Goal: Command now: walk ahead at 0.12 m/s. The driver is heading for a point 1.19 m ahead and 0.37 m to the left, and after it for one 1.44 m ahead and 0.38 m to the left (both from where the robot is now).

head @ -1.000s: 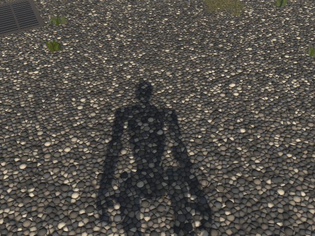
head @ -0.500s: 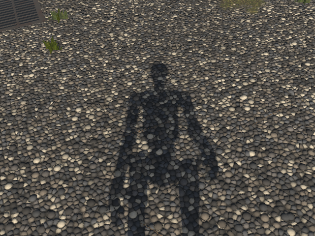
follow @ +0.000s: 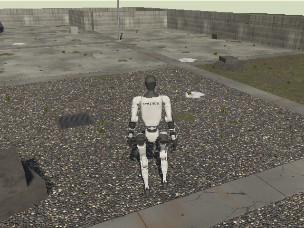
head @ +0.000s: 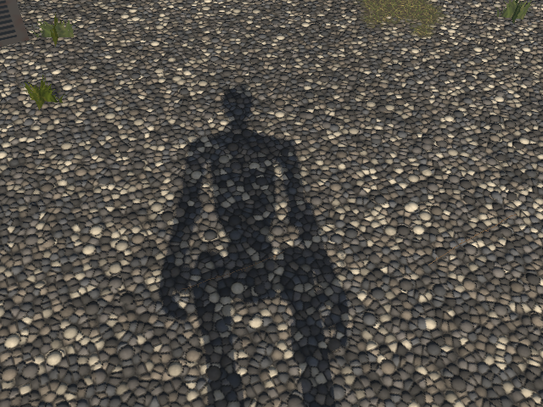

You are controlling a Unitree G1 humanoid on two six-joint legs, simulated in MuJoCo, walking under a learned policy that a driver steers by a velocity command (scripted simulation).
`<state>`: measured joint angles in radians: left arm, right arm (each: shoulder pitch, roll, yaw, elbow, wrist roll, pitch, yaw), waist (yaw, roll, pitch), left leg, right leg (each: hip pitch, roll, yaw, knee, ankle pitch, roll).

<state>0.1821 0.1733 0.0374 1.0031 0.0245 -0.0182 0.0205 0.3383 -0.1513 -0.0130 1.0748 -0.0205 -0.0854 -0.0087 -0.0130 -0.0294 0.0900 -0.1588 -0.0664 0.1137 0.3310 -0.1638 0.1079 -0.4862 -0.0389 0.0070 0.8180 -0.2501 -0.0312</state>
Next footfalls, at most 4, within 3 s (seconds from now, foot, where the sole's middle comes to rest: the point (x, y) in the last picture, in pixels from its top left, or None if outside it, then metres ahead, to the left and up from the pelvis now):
0.14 right None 0.12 -0.12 -0.78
1.42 right None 0.24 -0.17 -0.78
1.94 left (273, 361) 0.57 0.00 -0.78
2.50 right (285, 236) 0.94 -0.05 -0.78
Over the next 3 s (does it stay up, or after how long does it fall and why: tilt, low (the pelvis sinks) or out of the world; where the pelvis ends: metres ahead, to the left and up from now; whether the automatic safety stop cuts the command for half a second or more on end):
stays up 0.95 0.10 -0.01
